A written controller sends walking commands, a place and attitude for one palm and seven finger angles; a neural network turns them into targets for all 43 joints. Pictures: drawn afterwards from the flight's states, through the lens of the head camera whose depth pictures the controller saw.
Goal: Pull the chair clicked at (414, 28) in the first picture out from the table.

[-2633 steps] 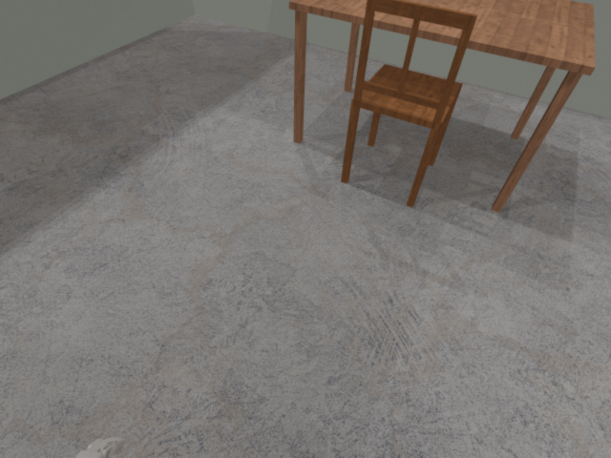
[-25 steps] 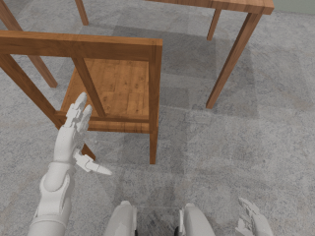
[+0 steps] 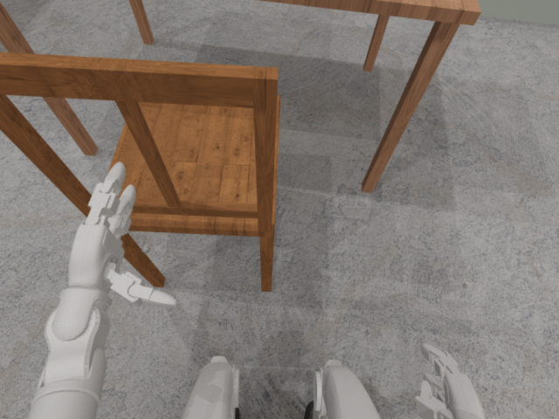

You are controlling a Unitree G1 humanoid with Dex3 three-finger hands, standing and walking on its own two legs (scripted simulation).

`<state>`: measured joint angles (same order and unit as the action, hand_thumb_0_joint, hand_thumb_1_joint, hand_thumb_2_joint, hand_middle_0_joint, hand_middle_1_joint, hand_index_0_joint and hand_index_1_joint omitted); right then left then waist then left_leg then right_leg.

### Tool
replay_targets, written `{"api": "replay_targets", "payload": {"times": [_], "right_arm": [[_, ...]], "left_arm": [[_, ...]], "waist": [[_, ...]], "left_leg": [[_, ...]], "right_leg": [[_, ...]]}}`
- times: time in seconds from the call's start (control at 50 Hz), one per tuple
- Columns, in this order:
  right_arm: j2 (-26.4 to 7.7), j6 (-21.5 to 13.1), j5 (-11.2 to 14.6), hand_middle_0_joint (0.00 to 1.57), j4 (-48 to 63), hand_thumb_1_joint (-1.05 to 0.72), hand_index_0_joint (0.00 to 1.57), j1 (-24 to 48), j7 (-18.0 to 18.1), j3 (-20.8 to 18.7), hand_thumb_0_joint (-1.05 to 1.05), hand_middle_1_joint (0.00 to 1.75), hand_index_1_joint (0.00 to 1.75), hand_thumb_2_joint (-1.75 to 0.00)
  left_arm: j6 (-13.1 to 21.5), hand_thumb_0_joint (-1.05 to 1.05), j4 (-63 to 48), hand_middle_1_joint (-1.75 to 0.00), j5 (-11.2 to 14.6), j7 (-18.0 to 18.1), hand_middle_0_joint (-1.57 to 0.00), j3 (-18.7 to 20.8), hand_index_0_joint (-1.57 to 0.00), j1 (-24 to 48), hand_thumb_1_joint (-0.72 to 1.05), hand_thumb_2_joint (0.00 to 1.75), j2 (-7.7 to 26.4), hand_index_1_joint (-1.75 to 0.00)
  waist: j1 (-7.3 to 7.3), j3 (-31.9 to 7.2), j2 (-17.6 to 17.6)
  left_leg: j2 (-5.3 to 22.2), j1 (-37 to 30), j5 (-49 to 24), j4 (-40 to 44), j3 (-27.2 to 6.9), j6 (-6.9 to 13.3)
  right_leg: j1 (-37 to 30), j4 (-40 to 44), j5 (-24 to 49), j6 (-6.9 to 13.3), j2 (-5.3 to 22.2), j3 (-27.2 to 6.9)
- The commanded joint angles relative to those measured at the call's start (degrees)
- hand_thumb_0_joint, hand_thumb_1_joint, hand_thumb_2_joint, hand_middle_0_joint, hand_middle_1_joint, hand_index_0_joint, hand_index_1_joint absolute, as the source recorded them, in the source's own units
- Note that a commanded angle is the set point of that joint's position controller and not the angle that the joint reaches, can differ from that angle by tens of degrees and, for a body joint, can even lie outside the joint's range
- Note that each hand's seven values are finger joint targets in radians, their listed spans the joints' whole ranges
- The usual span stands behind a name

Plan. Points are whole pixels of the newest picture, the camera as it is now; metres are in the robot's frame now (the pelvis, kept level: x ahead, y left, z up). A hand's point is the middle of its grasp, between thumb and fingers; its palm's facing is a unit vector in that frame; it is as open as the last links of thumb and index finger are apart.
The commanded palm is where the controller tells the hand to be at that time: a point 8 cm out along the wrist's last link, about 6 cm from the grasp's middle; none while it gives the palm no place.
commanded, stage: aim the fingers beside a spindle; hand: left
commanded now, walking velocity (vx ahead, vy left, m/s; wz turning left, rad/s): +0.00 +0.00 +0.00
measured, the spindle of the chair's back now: (154, 161) +0.49 +0.20 +0.02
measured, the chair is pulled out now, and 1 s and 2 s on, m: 0.28 0.28 0.28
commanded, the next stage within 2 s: push the fingers through the gap in 1.12 s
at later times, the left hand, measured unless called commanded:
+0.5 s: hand (146, 245) +0.34 +0.19 +0.03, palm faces -0.06 -1.00 -0.05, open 16.9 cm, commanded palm +0.32 +0.24 +0.02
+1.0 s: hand (150, 251) +0.34 +0.18 +0.02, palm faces -0.04 -1.00 -0.04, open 16.9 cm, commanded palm +0.32 +0.24 +0.03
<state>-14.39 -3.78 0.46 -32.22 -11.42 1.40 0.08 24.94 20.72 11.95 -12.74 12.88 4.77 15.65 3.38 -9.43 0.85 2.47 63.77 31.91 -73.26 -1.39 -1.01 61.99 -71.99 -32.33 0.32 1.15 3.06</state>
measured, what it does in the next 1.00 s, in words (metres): stands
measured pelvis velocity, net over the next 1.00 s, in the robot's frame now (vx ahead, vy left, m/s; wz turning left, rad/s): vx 0.00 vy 0.01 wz -0.01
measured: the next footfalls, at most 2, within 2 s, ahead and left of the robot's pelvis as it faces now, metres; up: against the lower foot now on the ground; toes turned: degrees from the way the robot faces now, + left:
none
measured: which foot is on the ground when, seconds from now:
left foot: down 0.00-1.00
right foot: down 0.00-1.00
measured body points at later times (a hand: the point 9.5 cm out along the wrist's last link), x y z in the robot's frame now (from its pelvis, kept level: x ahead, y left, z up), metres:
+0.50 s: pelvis +0.00 +0.01 +0.00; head +0.11 +0.02 +0.44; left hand +0.34 +0.24 +0.04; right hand +0.14 -0.24 -0.10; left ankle +0.02 +0.13 -0.62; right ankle +0.02 -0.12 -0.62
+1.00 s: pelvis +0.00 +0.01 +0.00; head +0.12 +0.02 +0.43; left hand +0.33 +0.24 +0.02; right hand +0.15 -0.25 -0.10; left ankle +0.02 +0.13 -0.62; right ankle +0.02 -0.12 -0.62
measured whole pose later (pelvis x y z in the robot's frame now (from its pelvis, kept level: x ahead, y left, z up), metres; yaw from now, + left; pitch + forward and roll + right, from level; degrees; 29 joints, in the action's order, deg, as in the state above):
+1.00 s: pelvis +0.00 +0.01 +0.00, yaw +0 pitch +23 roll -2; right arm -14.3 -3.9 0.2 -31.5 -11.0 1.5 0.3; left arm 23.8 19.1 11.6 -11.8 11.3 4.7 14.8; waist 3.7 -8.8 0.8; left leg 2.3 64.8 32.0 -74.0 -1.1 -0.2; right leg 62.7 -71.9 -31.9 -0.5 1.2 2.7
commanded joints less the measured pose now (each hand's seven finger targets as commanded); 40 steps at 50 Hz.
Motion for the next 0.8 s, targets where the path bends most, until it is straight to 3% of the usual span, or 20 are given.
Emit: {"api": "replay_targets", "payload": {"times": [0.0, 0.08, 0.12, 0.16, 0.18, 0.22, 0.26, 0.3, 0.34, 0.4, 0.48, 0.56, 0.6, 0.62, 0.64, 0.72, 0.78], "right_arm": [[-8.12, -2.59, 0.54, 0.2, 7.2, -0.9, 0.2, -1.53, 0.38, -3.43, 0.0, 0.3, 0.3, -0.9], [-8.53, -3.04, 0.69, 0.2, 6.53, -0.9, 0.2, -1.76, 0.65, -3.51, 0.0, 0.3, 0.3, -0.9], [-8.92, -3.23, 0.59, 0.2, 5.77, -0.9, 0.2, -1.84, 1.04, -3.48, 0.0, 0.3, 0.3, -0.9], [-9.05, -3.18, 0.52, 0.2, 5.56, -0.9, 0.2, -1.66, 1.26, -3.36, 0.0, 0.3, 0.3, -0.9], [-8.9, -3.26, 0.43, 0.2, 5.69, -0.9, 0.2, -1.5, 1.27, -3.21, 0.0, 0.3, 0.3, -0.9], [-8.88, -3.46, 0.23, 0.2, 5.9, -0.9, 0.2, -1.19, 1.42, -3.27, 0.0, 0.3, 0.3, -0.9], [-8.51, -3.63, 0.13, 0.2, 6.57, -0.9, 0.2, -1.42, 1.2, -3.34, 0.0, 0.3, 0.3, -0.9], [-8.52, -3.63, 0.15, 0.2, 6.62, -0.9, 0.2, -1.56, 0.99, -3.27, 0.0, 0.3, 0.3, -0.9], [-8.48, -3.56, 0.3, 0.2, 6.66, -0.9, 0.2, -2.01, 0.7, -3.42, 0.0, 0.3, 0.3, -0.9], [-8.83, -2.79, 0.61, 0.2, 6.52, -0.9, 0.2, -2.21, 0.46, -3.38, 0.0, 0.3, 0.3, -0.9], [-9.1, -2.23, 0.68, 0.2, 6.79, -0.9, 0.2, -2.06, 0.37, -3.35, 0.0, 0.3, 0.3, -0.9], [-8.36, -2.62, 0.2, 0.2, 7.8, -0.9, 0.2, -1.6, 0.43, -3.41, 0.0, 0.3, 0.3, -0.9], [-7.93, -3.01, -0.08, 0.2, 7.68, -0.9, 0.2, -1.66, 0.38, -3.42, 0.0, 0.3, 0.3, -0.9], [-8.12, -3.22, -0.16, 0.2, 7.45, -0.9, 0.2, -1.88, 0.36, -3.39, 0.0, 0.3, 0.3, -0.9], [-8.09, -3.18, -0.14, 0.2, 7.1, -0.9, 0.2, -2.1, 0.34, -3.4, 0.0, 0.3, 0.3, -0.9], [-8.63, -2.69, 0.15, 0.2, 5.86, -0.9, 0.2, -2.28, 0.45, -3.32, 0.0, 0.3, 0.3, -0.9], [-9.36, -1.93, 0.56, 0.2, 5.84, -0.9, 0.2, -2.0, 0.54, -3.32, 0.0, 0.3, 0.3, -0.9]], "left_arm": [[4.01, 0.0, -14.31, -0.08, 1.81, -1.05, -0.06, 3.08, -0.06, 7.01, -0.5, 0.3, 8.44, -0.08], [3.04, 0.0, -11.95, -0.08, 2.15, -2.26, -0.06, 0.05, -0.06, 8.03, -0.5, 0.3, 5.92, -0.08], [3.16, 0.0, -9.81, -0.08, 1.96, -1.87, -0.06, 1.93, -0.06, 10.37, -0.5, 0.3, 7.81, -0.08], [3.68, 0.0, -8.07, -0.08, 1.58, -1.52, -0.06, 4.16, -0.06, 12.86, -0.5, 0.3, 9.92, -0.08], [4.03, 0.0, -8.26, -0.08, 1.35, -1.44, -0.06, 3.85, -0.06, 14.25, -0.5, 0.3, 9.56, -0.08], [5.15, 0.0, -11.05, -0.08, 0.95, -0.86, -0.06, 5.5, -0.06, 16.71, -0.5, 0.3, 12.07, -0.08], [5.46, 0.0, -13.94, -0.08, 1.06, -0.67, -0.06, 4.94, -0.06, 13.99, -0.5, 0.3, 11.08, -0.08], [4.89, 0.0, -15.15, -0.08, 1.38, -0.61, -0.06, 4.12, -0.06, 12.65, -0.5, 0.3, 10.69, -0.08], [3.61, 0.0, -14.68, -0.08, 1.46, -0.91, -0.06, 1.94, -0.06, 9.84, -0.5, 0.3, 8.1, -0.08], [0.98, 0.0, -9.98, -0.08, 1.34, -0.83, -0.06, 0.45, -0.06, 7.8, -0.5, 0.3, 6.1, -0.08], [0.52, 0.0, -5.9, -0.08, 1.12, -0.09, -0.06, 2.12, -0.06, 8.48, -0.5, 0.3, 6.5, -0.08], [4.42, 0.0, -15.15, -0.08, 0.79, 1.11, -0.06, 3.99, -0.06, 11.13, -0.5, 0.3, 9.61, -0.08], [6.2, 0.0, -20.43, -0.08, 0.51, 1.51, -0.06, 2.04, -0.06, 11.81, -0.5, 0.3, 8.81, -0.08], [6.47, 0.0, -22.16, -0.08, 0.74, 1.64, -0.06, 1.74, -0.06, 11.42, -0.5, 0.3, 8.95, -0.08], [6.16, 0.0, -20.57, -0.08, 0.65, 1.62, -0.06, 2.3, -0.06, 8.55, -0.5, 0.3, 9.06, -0.08], [3.03, 0.0, -11.01, -0.08, 0.25, 0.82, -0.06, -1.05, -0.06, 7.87, -0.5, 0.3, 4.85, -0.08], [0.67, 0.0, -4.38, -0.08, 0.17, -0.01, -0.06, -0.13, -0.06, 9.27, -0.5, 0.3, 5.03, -0.08]], "waist": [[-0.64, -22.68, 2.89], [1.2, -19.2, 1.01], [1.53, -16.95, -0.7], [1.14, -16.63, -0.29], [0.86, -17.45, 0.25], [-0.09, -20.22, 3.86], [-1.12, -24.85, 6.15], [-1.2, -25.94, 7.01], [-0.62, -26.07, 5.84], [0.38, -20.63, 1.33], [0.48, -16.93, -2.58], [-1.21, -22.83, 4.05], [-1.1, -25.84, 7.57], [-0.56, -26.96, 7.25], [-1.0, -26.05, 6.73], [1.45, -18.15, 1.62], [1.41, -15.23, -1.16]], "left_leg": [[-2.03, -15.79, -19.97, 9.03, 0.53, 2.2], [-1.91, -14.31, -16.6, 8.61, 0.12, 2.37], [-1.92, -11.66, -13.63, 8.05, -0.06, 2.55], [-2.01, -10.43, -11.68, 7.82, 0.08, 2.43], [-2.14, -10.45, -11.53, 7.9, -0.01, 2.44], [-2.07, -12.61, -13.08, 8.14, -0.14, 2.33], [-1.88, -17.92, -18.35, 8.99, -0.33, 2.01], [-1.68, -20.11, -20.53, 9.56, -0.65, 1.7], [-1.46, -21.0, -22.62, 9.68, -0.97, 1.75], [-1.49, -16.56, -18.07, 10.16, -1.02, 1.82], [-1.91, -11.27, -13.06, 9.59, -0.59, 2.11], [-1.84, -16.93, -18.1, 9.87, -0.36, 1.9], [-1.62, -21.82, -22.52, 9.88, -0.69, 1.6], [-1.36, -22.99, -24.11, 9.63, -1.28, 1.65], [-1.3, -23.08, -24.59, 9.97, -1.38, 1.48], [-1.38, -16.63, -17.49, 9.79, -1.51, 1.85], [-1.91, -11.72, -11.6, 9.36, -0.93, 1.96]], "right_leg": [[-15.87, 10.3, 20.88, 0.94, -1.06, -1.71], [-12.66, 11.04, 17.36, 0.61, -1.09, -1.38], [-11.28, 11.17, 13.99, 0.61, -1.21, -1.57], [-10.3, 11.06, 11.64, 0.7, -1.1, -1.87], [-10.41, 10.65, 11.13, 0.83, -1.08, -1.79], [-10.55, 9.83, 11.78, 1.18, -1.07, -1.76], [-11.87, 9.31, 16.0, 1.38, -1.02, -1.32], [-12.32, 9.56, 17.37, 1.4, -1.07, -1.02], [-12.03, 9.53, 18.75, 1.18, -1.13, -0.57], [-11.03, 10.23, 16.14, 0.83, -1.27, -0.01], [-10.42, 10.44, 12.74, 0.73, -1.26, -0.27], [-11.9, 9.58, 15.81, 1.3, -1.16, -0.81], [-11.8, 9.29, 18.09, 1.45, -1.14, -0.7], [-11.42, 9.01, 18.6, 1.41, -1.22, -0.39], [-11.54, 9.27, 18.76, 1.44, -1.26, -0.26], [-8.41, 10.06, 14.35, 0.96, -1.37, 0.32], [-7.56, 10.35, 11.03, 0.86, -1.3, 0.1]]}}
